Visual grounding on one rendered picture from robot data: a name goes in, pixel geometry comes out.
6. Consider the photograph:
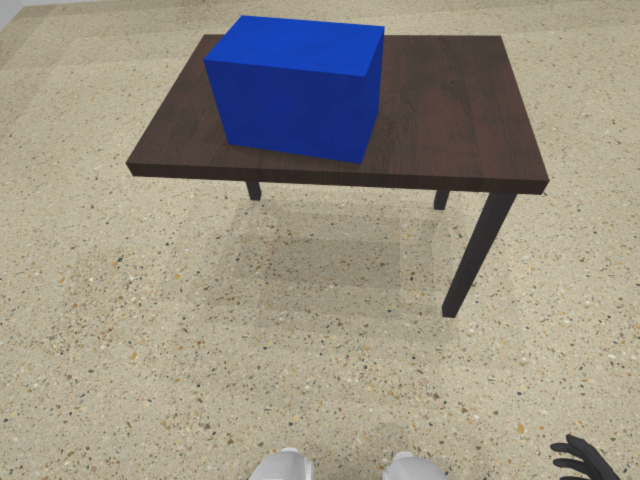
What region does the right robot hand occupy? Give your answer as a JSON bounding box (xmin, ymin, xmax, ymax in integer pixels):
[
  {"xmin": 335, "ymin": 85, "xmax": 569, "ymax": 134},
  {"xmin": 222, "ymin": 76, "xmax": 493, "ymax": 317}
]
[{"xmin": 550, "ymin": 434, "xmax": 621, "ymax": 480}]

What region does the left robot thigh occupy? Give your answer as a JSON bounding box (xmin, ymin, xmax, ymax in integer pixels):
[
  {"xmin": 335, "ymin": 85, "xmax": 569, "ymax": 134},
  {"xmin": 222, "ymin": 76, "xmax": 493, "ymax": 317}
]
[{"xmin": 249, "ymin": 451, "xmax": 314, "ymax": 480}]

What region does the right robot shin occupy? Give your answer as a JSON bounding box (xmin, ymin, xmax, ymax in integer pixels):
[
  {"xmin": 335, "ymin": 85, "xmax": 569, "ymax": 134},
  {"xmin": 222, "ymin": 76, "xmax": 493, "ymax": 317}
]
[{"xmin": 392, "ymin": 452, "xmax": 414, "ymax": 463}]

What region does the carton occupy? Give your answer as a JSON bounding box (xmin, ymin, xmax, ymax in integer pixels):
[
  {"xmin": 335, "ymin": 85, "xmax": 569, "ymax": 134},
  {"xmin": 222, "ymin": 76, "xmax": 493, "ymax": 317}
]
[{"xmin": 203, "ymin": 15, "xmax": 385, "ymax": 164}]

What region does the table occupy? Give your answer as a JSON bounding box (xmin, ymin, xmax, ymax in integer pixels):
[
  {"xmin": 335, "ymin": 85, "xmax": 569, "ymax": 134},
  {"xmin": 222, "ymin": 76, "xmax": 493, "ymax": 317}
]
[{"xmin": 126, "ymin": 34, "xmax": 550, "ymax": 318}]

